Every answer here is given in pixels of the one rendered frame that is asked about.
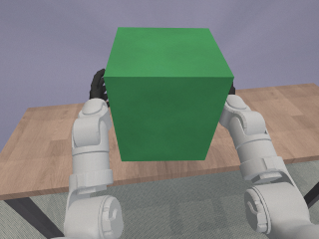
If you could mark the table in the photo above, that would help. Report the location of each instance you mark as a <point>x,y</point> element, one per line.
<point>37,158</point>

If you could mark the robot left forearm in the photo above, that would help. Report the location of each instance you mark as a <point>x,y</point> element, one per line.
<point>90,152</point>

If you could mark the robot left hand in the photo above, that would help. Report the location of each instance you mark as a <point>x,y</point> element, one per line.
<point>97,89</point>

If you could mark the left robot upper arm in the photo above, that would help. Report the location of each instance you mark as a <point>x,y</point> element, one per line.
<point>98,217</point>

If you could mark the right robot upper arm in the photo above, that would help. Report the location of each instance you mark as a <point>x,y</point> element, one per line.
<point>278,211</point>

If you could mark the robot right forearm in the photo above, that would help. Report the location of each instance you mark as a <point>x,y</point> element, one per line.
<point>258,159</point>

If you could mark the carton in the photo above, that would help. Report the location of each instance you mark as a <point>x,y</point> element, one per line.
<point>166,88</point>

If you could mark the robot right hand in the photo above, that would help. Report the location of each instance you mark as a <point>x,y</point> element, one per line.
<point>232,90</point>

